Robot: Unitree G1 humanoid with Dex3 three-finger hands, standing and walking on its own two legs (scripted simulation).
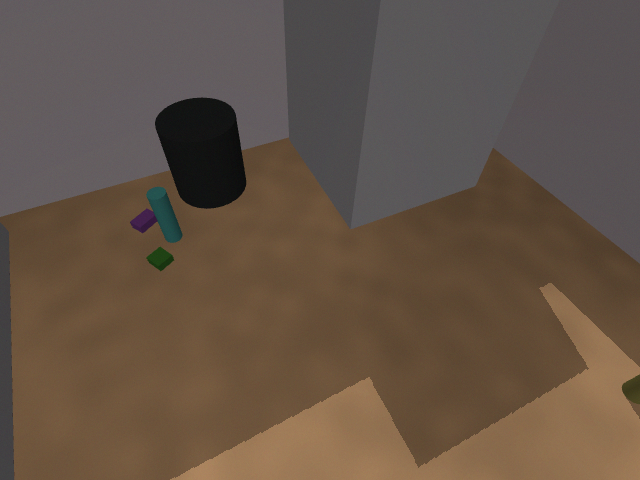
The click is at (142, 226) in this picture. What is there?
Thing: flat box
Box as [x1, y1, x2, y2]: [130, 209, 156, 232]
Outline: 148,209 145,209 130,221 132,226 141,232 143,232 156,221 153,212
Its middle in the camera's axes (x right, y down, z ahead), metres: -0.74 -0.06 +1.65
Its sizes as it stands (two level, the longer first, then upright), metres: 0.094 0.060 0.037
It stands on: the floor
